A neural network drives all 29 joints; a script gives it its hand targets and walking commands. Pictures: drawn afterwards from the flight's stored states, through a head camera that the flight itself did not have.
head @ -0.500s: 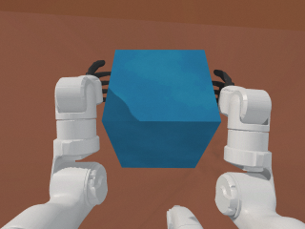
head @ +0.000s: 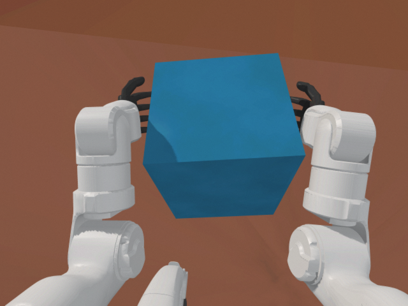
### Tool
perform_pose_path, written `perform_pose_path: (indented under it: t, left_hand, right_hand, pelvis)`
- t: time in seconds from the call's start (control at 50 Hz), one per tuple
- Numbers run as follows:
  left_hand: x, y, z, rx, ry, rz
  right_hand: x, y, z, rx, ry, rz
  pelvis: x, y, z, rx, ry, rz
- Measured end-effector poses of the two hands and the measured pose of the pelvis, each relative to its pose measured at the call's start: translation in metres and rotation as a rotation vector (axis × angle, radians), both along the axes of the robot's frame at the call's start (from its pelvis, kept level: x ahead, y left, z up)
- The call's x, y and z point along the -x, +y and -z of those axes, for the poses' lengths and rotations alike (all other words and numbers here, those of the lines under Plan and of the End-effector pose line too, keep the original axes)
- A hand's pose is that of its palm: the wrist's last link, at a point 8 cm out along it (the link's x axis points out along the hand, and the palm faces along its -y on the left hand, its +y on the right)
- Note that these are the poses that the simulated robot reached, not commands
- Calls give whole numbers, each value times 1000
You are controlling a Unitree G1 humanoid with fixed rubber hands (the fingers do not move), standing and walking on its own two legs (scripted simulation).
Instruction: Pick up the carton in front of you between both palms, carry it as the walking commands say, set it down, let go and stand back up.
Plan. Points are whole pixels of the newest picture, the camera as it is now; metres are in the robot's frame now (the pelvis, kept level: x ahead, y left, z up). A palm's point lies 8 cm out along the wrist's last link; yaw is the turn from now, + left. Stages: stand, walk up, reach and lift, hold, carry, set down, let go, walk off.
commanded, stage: carry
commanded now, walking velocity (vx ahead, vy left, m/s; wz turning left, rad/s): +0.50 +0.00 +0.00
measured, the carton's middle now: (220, 146) +0.39 +0.01 +0.08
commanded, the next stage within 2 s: none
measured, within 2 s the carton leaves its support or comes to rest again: neither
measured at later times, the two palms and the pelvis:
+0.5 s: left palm (165, 8) +0.69 +0.16 +0.19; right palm (299, 17) +0.67 -0.13 +0.19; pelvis +0.29 +0.03 +0.02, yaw +0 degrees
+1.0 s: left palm out of the picture +0.97 +0.16 +0.22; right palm out of the picture +0.98 -0.14 +0.21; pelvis +0.59 +0.01 +0.04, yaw -1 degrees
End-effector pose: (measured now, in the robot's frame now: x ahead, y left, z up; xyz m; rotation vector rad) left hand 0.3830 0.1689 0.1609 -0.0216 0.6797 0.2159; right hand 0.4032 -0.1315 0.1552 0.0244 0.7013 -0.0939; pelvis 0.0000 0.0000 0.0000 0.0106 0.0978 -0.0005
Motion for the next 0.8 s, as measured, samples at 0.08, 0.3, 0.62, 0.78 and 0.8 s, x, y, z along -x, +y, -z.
perform_pose_path:
  t: [0.08,0.3,0.62,0.78,0.8]
  left_hand:
    - [-55,3,-13,11,-35,15]
    - [-198,2,6,39,79,147]
    - [-386,-15,-35,15,-16,90]
    - [-452,-11,-16,-19,95,33]
    - [-461,-11,-18,-18,88,29]
  right_hand:
    - [-49,2,-15,0,-35,23]
    - [-155,4,1,76,80,90]
    - [-359,-13,-33,52,-19,48]
    - [-451,-10,-16,27,88,-17]
    - [-461,-9,-18,25,82,-18]
  pelvis:
    - [-52,10,-1,3,8,8]
    - [-188,41,-5,16,-15,16]
    - [-384,8,-7,26,-9,-7]
    - [-464,-8,-29,4,-20,-4]
    - [-473,-8,-32,1,-19,-4]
